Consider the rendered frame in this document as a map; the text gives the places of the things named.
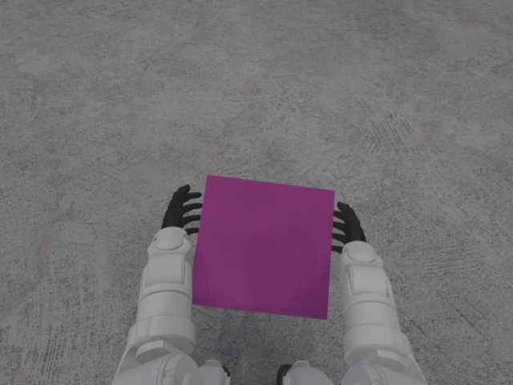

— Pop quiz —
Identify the robot right forearm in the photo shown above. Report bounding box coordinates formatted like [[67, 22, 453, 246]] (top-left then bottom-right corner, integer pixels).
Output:
[[339, 241, 428, 385]]

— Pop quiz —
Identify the robot left forearm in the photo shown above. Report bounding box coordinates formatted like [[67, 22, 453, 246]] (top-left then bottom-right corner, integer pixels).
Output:
[[112, 227, 196, 382]]

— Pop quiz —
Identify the robot right foot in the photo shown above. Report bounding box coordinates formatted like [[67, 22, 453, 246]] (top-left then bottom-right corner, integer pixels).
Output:
[[277, 364, 293, 385]]

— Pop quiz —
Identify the right robot upper arm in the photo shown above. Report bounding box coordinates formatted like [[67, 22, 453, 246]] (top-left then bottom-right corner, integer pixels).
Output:
[[341, 362, 426, 385]]

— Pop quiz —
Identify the carton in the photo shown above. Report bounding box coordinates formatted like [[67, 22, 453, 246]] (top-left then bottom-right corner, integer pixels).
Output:
[[192, 175, 335, 320]]

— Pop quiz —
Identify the right robot hand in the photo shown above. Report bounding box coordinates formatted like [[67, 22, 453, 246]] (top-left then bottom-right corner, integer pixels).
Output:
[[331, 201, 367, 253]]

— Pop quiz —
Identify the left robot upper arm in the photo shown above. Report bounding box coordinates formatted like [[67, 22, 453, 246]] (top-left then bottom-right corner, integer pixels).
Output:
[[112, 353, 204, 385]]

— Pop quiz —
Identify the robot right thigh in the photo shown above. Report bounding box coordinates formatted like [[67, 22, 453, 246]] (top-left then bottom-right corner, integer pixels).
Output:
[[283, 367, 334, 385]]

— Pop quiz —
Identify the left robot hand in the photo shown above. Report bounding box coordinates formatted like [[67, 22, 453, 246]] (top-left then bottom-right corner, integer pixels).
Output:
[[161, 184, 203, 235]]

